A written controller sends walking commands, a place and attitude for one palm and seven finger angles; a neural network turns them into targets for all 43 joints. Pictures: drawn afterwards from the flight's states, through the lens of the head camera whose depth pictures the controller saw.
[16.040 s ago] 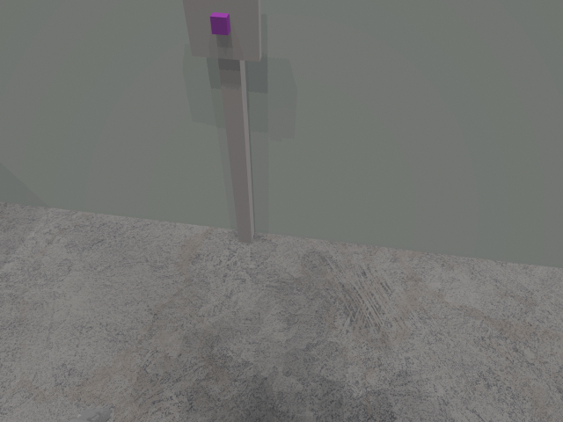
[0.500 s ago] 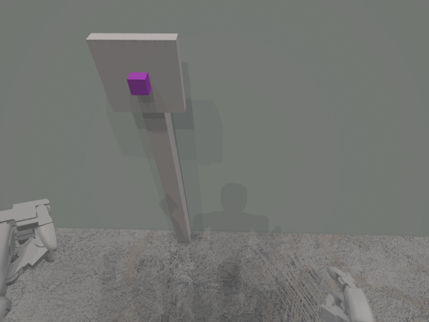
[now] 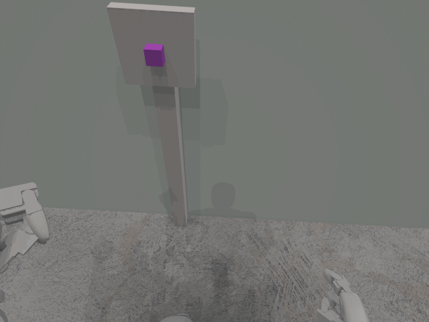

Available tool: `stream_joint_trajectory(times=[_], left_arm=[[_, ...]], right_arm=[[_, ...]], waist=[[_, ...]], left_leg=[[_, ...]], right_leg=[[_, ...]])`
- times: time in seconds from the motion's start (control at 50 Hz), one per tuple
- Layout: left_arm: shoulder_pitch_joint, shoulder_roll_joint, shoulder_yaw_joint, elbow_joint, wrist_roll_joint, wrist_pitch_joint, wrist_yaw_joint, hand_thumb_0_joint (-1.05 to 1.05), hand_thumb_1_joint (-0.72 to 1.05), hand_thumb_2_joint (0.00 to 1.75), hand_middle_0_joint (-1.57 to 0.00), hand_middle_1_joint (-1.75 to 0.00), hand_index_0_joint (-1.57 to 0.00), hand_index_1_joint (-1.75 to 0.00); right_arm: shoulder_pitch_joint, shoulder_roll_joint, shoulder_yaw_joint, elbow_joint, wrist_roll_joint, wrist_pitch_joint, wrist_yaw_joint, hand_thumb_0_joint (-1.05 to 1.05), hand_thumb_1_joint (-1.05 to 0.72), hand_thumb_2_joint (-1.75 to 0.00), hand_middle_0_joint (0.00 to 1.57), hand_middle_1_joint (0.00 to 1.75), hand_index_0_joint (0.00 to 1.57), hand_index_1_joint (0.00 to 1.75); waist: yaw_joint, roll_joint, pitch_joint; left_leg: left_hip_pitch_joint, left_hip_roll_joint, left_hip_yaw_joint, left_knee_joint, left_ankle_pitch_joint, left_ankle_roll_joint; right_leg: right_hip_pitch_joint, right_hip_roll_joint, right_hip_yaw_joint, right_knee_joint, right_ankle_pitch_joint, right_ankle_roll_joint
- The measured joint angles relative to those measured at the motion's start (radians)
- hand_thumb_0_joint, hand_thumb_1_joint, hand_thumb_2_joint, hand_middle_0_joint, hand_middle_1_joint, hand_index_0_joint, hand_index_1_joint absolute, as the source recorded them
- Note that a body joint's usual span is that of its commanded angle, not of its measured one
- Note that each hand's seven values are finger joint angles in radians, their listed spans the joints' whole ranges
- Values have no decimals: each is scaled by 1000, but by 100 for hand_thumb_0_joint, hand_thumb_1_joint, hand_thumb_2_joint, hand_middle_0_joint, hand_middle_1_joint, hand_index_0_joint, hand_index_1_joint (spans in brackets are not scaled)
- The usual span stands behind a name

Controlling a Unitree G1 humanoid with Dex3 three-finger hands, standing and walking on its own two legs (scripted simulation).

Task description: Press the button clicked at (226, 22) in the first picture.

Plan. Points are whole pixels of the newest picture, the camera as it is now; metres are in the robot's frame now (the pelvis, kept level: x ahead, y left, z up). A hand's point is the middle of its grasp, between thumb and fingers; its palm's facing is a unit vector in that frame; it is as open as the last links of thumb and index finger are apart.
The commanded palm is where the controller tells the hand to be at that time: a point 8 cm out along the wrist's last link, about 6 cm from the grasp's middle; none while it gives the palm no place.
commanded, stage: step back with the hand held close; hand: left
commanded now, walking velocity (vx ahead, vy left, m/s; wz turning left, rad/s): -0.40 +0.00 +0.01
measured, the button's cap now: (155, 54) +0.62 +0.19 +0.18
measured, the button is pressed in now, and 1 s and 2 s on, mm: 0 0 0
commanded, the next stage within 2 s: stop stepping back and stand still in 0.72 s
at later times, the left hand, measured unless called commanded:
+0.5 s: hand (22, 280) +0.13 +0.22 +0.19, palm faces +0.27 -0.86 -0.43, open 3.1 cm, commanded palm +0.07 +0.27 +0.19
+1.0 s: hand out of the picture +0.07 +0.27 +0.18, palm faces +0.37 -0.85 -0.38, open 3.1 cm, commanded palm +0.01 +0.31 +0.19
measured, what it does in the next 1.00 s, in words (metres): walks backwards: right foot, then left foot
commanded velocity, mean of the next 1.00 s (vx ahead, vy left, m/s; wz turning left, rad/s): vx -0.28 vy -0.01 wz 0.03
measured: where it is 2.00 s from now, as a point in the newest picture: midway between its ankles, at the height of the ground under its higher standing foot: outside the picture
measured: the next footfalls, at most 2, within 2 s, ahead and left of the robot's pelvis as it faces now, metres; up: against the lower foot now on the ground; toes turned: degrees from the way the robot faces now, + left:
right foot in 0.32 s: -0.09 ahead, -0.13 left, +0.00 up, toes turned -2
left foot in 0.98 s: -0.08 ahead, +0.15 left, +0.00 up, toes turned +0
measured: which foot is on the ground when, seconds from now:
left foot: down 0.00-0.80, up 0.82-0.96, down 0.98-1.00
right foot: down 0.00-0.06, up 0.08-0.30, down 0.32-1.00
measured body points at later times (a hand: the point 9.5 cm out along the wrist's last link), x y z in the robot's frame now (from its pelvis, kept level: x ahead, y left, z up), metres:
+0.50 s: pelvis -0.07 +0.00 +0.00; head -0.06 +0.02 +0.45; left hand +0.11 +0.26 +0.21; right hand +0.11 -0.24 -0.06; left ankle +0.09 +0.07 -0.72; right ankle -0.13 -0.13 -0.72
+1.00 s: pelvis -0.12 +0.03 +0.00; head -0.13 +0.07 +0.45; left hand +0.04 +0.31 +0.20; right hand +0.03 -0.21 -0.06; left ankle -0.09 +0.13 -0.73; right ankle -0.15 -0.10 -0.72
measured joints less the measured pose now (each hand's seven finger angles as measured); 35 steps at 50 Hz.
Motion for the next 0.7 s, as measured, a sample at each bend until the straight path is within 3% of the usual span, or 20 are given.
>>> stream_joint_trajectory(times=[0.06, 0.1, 0.14, 0.18, 0.24, 0.3, 0.34, 0.4, 0.48, 0.52, 0.58, 0.62, 0.64, 0.68, 0.7], left_arm=[[-12, 13, 6, -6, -1, -8, 8, 2, 89, 89, -131, -150, -131, -150], [-25, 24, 19, 3, 9, -11, 5, 2, 89, 89, -131, -150, -131, -150], [-29, 40, 34, 15, 14, -13, -1, 2, 88, 89, -131, -150, -131, -150], [-11, 51, 48, 14, 7, -16, -2, 2, 89, 89, -131, -150, -131, -150], [34, 51, 51, -4, -15, -18, -2, 2, 89, 89, -130, -150, -131, -150], [50, 58, 40, -25, -29, -18, -10, 2, 89, 89, -130, -150, -131, -150], [28, 57, 25, -22, -35, -30, -22, 2, 89, 90, -130, -150, -131, -150], [-14, 60, -10, -17, -42, -24, -34, 2, 89, 89, -131, -150, -131, -150], [6, 87, 1, -23, -57, -30, -44, 2, 89, 89, -131, -150, -131, -150], [26, 93, 11, -18, -63, -36, -43, 2, 88, 89, -131, -150, -131, -150], [44, 87, 17, -10, -61, -38, -34, 2, 88, 89, -131, -150, -131, -150], [33, 76, 17, -5, -54, -36, -30, 2, 88, 89, -131, -150, -131, -150], [18, 71, 17, 1, -53, -37, -30, 2, 88, 89, -131, -150, -131, -150], [-30, 66, 21, 30, -50, -43, -32, 2, 88, 89, -131, -150, -131, -150], [-54, 62, 23, 48, -47, -42, -34, 2, 89, 89, -131, -150, -131, -150]], right_arm=[[1, -2, 0, 13, -1, 2, -7, 1, -90, -90, 20, 30, 20, 30], [4, 2, -3, 17, -5, -6, -12, 1, -90, -90, 20, 30, 20, 30], [12, 20, -10, 24, -9, -16, -9, 1, -90, -90, 20, 30, 20, 30], [23, 37, -8, 30, -12, -27, 0, 1, -90, -90, 20, 30, 20, 30], [25, 54, 5, 35, -17, -46, 14, 1, -90, -90, 20, 30, 20, 30], [-5, 60, 19, 27, -21, -51, 26, 1, -90, -90, 20, 30, 20, 30], [-54, 52, 25, 33, -24, -46, 28, 1, -90, -90, 21, 30, 20, 30], [-95, 44, 21, 53, -14, -35, 21, 1, -90, -90, 21, 31, 20, 30], [-73, 40, 16, 41, -3, -22, 10, 1, -90, -90, 21, 31, 20, 30], [-51, 32, 12, 37, -3, -18, 4, 1, -90, -90, 21, 30, 20, 30], [-15, 12, 4, 51, -5, -17, -5, 1, -90, -90, 21, 30, 20, 30], [4, -2, 1, 64, -5, -16, -12, 1, -90, -90, 20, 30, 20, 30], [8, -7, 0, 69, -5, -18, -16, 1, -90, -90, 20, 30, 20, 30], [-2, 0, -1, 80, -9, -21, -17, 1, -90, -90, 20, 30, 20, 30], [-13, 6, -1, 79, -17, -22, -15, 1, -90, -90, 20, 30, 20, 30]], waist=[[-11, -7, 6], [-26, 2, 13], [-37, 5, 6], [-37, 3, -16], [-22, -5, -50], [2, -31, -58], [23, -30, -34], [12, -1, 4], [-19, 2, -13], [-28, 4, -32], [-23, 3, -53], [-15, 5, -55], [-12, 8, -52], [-7, -7, -36], [-9, -9, -28]], left_leg=[[-7, 3, -1, -4, 63, 22], [-7, 10, -11, -22, 116, 41], [-2, 11, -28, -58, 134, 43], [3, 16, -37, -114, 166, 38], [4, 26, -29, -206, 226, 27], [-21, 21, 1, -256, 273, 18], [-50, 33, 26, -238, 281, 11], [-39, 50, 11, -235, 297, 4], [-39, 49, -6, -192, 279, -2], [-50, 41, -21, -153, 233, -20], [-62, 20, -48, -78, 123, -51], [-47, 14, -56, -83, 179, -37], [-39, 15, -56, -98, 243, -10], [-29, 8, -44, -134, 275, 31], [-23, 8, -44, -170, 289, 31]], right_leg=[[-13, 5, 0, 22, -23, 4], [-30, 31, 22, 108, -108, 7], [-29, 61, 46, 228, -178, 3], [10, 76, 48, 257, -231, -3], [117, 73, 29, 120, -276, -16], [231, 50, 31, -113, -172, -37], [234, 45, 46, -158, -165, -20], [228, 66, 35, -118, -158, -6], [233, 69, 19, -70, -180, -12], [237, 67, 12, -59, -188, -15], [246, 61, 15, -41, -199, -9], [253, 62, 19, -22, -210, 0], [252, 64, 20, -11, -215, 5], [220, 72, 48, 46, -261, -7], [193, 85, 60, 96, -294, -17]])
